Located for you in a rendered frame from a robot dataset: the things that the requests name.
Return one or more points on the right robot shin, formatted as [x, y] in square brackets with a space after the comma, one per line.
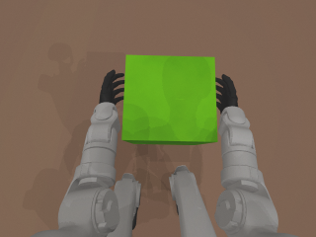
[183, 168]

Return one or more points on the robot left forearm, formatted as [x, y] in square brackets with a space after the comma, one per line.
[97, 166]

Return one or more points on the right robot upper arm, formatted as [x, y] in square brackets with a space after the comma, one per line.
[243, 214]

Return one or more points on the left robot upper arm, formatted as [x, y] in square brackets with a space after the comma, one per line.
[86, 213]

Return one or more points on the robot right forearm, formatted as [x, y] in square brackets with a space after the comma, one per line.
[238, 153]

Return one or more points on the robot right hand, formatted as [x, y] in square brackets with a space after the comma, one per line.
[228, 97]

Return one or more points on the left robot thigh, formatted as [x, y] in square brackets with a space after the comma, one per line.
[128, 195]

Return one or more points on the carton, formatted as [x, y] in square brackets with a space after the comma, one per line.
[169, 100]

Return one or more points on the robot left hand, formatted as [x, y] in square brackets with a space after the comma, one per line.
[107, 94]

